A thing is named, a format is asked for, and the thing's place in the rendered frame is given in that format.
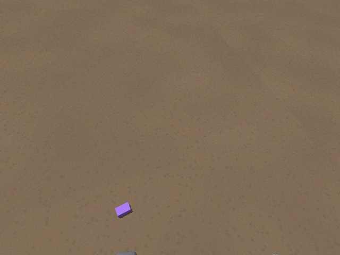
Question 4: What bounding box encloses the small box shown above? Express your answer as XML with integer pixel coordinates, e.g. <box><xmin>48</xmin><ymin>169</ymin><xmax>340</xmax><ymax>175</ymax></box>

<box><xmin>115</xmin><ymin>202</ymin><xmax>131</xmax><ymax>218</ymax></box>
